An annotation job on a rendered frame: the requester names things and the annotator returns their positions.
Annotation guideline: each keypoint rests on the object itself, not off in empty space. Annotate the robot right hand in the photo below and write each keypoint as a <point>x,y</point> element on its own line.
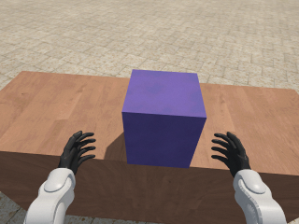
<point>236,157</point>

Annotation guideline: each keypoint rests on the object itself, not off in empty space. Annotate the robot right forearm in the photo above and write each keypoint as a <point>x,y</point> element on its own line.
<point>255,199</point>

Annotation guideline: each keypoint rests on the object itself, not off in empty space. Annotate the robot left hand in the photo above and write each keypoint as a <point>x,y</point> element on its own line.
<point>70,158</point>

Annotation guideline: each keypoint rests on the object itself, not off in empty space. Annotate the robot left forearm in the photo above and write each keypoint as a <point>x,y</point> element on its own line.
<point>54,197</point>

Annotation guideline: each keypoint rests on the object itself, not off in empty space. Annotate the carton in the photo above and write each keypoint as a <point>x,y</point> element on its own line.
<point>163,116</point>

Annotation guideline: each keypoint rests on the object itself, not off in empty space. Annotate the pedestal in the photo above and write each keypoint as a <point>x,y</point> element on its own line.
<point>40,111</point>

